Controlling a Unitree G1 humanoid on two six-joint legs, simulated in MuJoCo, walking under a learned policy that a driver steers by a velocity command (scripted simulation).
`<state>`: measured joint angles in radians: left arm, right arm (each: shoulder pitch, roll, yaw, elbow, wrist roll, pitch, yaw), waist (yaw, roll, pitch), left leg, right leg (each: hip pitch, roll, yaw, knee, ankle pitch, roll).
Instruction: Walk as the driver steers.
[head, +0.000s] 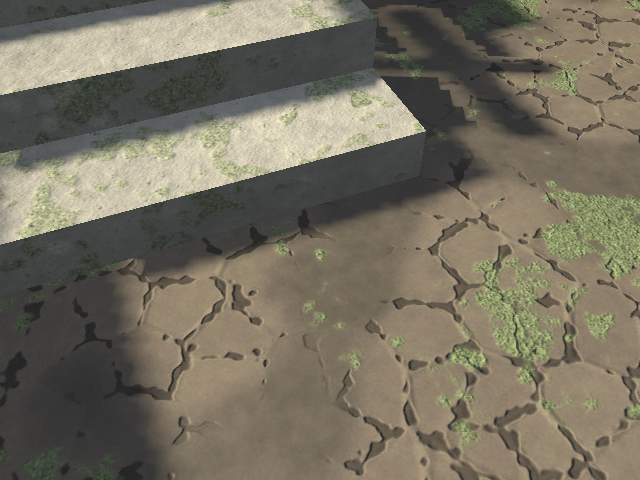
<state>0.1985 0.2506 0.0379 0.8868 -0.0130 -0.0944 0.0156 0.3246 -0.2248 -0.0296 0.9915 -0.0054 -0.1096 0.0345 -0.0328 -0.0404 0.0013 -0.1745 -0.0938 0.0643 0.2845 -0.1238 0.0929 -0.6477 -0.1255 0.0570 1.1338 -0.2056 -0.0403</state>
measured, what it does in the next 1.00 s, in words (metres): walks ahead, turning left: right foot, then left foot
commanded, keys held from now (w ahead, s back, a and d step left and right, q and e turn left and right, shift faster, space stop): w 0.08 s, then s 0.20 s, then s+q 0.20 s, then w+q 0.52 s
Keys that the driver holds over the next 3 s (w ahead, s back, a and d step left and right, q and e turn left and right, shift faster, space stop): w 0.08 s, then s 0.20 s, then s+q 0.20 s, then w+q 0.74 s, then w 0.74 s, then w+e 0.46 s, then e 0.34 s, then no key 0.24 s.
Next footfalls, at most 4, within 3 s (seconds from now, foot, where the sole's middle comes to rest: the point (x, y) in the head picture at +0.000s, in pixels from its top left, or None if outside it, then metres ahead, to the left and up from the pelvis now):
0.26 right None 0.32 -0.15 -0.78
0.68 left None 0.11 0.05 -0.78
1.22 right None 0.50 -0.06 -0.78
1.68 left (175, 450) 0.59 0.31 -0.78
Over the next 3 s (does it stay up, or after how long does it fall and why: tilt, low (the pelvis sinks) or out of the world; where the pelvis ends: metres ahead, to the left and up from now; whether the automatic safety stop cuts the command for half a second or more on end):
stays up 0.95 0.36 0.00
